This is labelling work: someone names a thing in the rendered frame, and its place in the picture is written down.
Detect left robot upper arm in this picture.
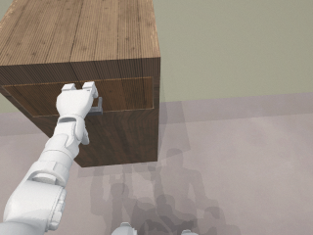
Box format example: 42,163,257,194
0,180,67,235

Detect left robot hand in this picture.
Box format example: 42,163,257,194
56,81,99,145

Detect robot left shin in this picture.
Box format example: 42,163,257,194
119,222,131,227

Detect cabinet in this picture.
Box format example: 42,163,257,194
0,0,161,167

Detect drawer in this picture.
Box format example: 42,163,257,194
3,76,153,117

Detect handle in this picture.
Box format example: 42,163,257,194
86,97,103,117

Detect left robot forearm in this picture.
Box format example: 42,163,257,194
3,114,85,222

